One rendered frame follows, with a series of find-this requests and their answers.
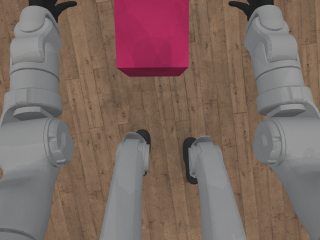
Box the robot right foot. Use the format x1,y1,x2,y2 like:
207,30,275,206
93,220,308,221
182,137,198,185

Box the left robot forearm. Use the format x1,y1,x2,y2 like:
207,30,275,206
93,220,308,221
0,5,63,168

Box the right robot upper arm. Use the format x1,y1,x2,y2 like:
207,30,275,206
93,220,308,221
253,116,320,240

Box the right robot thigh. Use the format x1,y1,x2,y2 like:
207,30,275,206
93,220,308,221
188,141,247,240

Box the robot right hand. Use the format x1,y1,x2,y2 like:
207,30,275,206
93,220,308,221
228,0,274,21

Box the carton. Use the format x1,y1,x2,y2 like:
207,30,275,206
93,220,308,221
114,0,189,77

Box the right robot forearm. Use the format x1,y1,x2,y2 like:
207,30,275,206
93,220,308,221
243,4,320,120

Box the left robot upper arm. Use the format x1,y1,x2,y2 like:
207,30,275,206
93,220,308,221
0,117,74,240

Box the robot left hand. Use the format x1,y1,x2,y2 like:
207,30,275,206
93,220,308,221
28,0,77,23

